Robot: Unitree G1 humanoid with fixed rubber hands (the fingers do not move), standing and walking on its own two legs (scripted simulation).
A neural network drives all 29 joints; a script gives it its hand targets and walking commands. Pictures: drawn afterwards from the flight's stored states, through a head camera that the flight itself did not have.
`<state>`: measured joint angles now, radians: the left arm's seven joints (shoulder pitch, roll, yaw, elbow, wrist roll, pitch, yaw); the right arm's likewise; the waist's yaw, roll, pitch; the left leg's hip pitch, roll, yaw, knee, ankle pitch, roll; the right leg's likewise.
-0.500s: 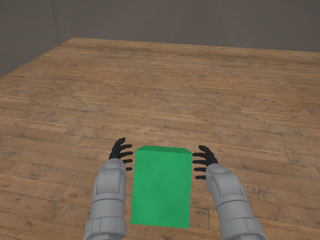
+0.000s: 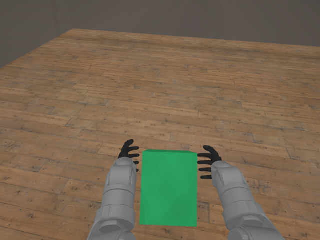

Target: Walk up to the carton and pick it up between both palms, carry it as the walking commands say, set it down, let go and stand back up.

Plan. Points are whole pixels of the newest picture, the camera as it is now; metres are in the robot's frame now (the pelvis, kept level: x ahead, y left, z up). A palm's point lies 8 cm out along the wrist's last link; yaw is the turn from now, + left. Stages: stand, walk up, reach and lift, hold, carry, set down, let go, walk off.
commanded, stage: set down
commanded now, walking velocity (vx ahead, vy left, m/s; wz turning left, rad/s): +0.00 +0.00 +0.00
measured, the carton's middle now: (168, 181) +0.36 +0.06 -0.11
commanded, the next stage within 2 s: none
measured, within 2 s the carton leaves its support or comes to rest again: neither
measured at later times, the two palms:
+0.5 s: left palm (132, 182) +0.30 +0.16 -0.06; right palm (212, 182) +0.35 -0.08 -0.06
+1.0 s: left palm (133, 191) +0.33 +0.17 -0.16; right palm (202, 190) +0.38 -0.07 -0.17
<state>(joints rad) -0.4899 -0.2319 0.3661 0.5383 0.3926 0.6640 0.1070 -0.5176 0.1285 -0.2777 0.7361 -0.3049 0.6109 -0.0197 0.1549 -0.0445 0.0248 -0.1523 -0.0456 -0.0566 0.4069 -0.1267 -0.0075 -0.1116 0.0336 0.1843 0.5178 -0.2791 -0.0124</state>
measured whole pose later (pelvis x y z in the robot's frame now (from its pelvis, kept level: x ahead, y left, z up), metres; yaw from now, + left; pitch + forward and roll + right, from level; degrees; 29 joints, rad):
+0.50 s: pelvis +0.00 -0.04 -0.02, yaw +2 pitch +13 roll +0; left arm -0.49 -0.23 0.47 0.61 0.40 0.27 0.04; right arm -0.50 0.20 -0.32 0.72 -0.32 0.26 -0.16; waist 0.17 -0.05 -0.04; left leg -0.68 0.00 -0.13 0.62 -0.18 -0.06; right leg -0.61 0.11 0.11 0.69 -0.29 -0.03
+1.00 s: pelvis -0.03 +0.01 -0.10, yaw +1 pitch +31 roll -2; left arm -0.58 -0.26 0.40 0.57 0.30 0.18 0.19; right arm -0.67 0.07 -0.32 0.81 -0.24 0.13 -0.12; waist 0.10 -0.04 -0.15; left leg -1.31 -0.08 -0.12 1.05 -0.27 -0.02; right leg -1.21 0.10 0.12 1.09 -0.42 0.05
